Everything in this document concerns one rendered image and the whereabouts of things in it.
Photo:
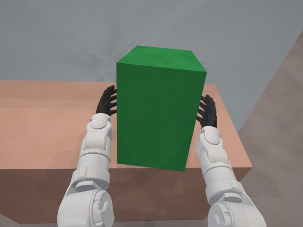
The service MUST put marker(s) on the left robot hand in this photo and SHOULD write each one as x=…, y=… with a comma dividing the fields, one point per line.
x=104, y=105

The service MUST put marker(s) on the pedestal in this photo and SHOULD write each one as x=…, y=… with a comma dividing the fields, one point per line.
x=42, y=127

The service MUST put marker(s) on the robot left upper arm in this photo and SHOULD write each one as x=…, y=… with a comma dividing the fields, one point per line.
x=92, y=208

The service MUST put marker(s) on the carton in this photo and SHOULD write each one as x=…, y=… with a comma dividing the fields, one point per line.
x=158, y=93

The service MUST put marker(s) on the right robot forearm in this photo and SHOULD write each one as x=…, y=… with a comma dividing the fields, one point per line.
x=221, y=183

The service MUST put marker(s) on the robot right upper arm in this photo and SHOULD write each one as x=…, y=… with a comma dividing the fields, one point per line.
x=231, y=214

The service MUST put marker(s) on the right robot hand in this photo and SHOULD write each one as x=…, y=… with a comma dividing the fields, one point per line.
x=209, y=117

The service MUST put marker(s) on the left robot forearm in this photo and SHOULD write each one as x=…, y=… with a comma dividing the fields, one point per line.
x=92, y=170

